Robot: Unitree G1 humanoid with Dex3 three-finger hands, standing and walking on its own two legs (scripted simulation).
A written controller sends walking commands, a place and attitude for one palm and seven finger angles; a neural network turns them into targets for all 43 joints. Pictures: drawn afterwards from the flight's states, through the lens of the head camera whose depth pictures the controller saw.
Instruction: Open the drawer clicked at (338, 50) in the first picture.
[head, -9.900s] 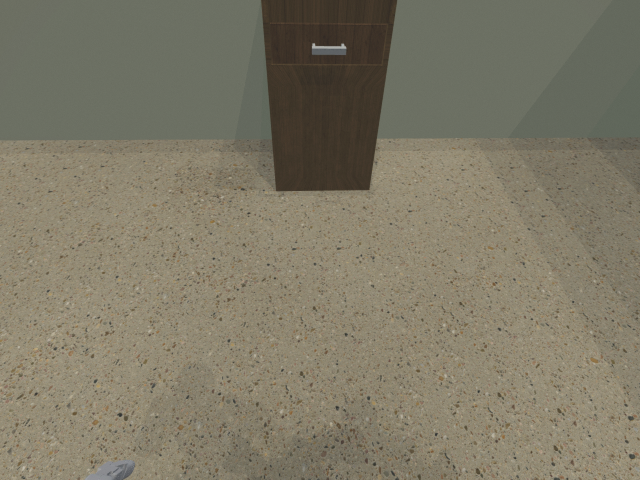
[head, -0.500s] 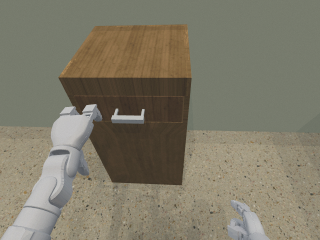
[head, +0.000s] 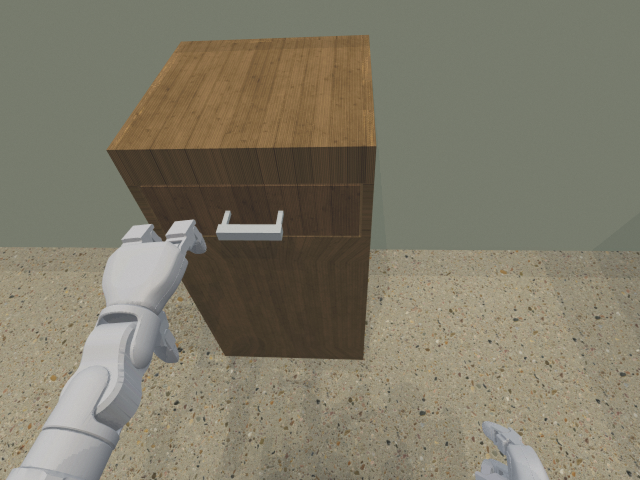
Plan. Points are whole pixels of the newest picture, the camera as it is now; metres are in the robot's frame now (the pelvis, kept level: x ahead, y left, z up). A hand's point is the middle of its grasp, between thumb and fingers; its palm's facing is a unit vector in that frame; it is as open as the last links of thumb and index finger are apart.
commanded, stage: move the hooked fingers above the handle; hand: left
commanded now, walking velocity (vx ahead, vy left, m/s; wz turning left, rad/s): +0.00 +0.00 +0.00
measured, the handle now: (251, 224) +0.56 +0.22 -0.07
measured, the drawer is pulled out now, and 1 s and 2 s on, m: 0.00 0.00 0.00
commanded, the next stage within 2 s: none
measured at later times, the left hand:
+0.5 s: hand (201, 273) +0.36 +0.23 +0.03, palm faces -0.05 -0.03 -1.00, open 13.9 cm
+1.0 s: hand (222, 243) +0.44 +0.22 +0.01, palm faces -0.02 -0.02 -1.00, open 13.8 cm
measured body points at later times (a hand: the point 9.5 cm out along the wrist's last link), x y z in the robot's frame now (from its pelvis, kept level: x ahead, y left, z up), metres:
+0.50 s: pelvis +0.01 -0.03 -0.01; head +0.05 -0.05 +0.44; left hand +0.36 +0.23 +0.09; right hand +0.16 -0.28 -0.13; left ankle -0.02 +0.08 -0.73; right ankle +0.00 -0.11 -0.74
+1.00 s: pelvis +0.01 -0.01 -0.02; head +0.07 -0.02 +0.43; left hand +0.43 +0.22 +0.07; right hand +0.08 -0.28 -0.15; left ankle -0.02 +0.08 -0.73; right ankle +0.00 -0.11 -0.73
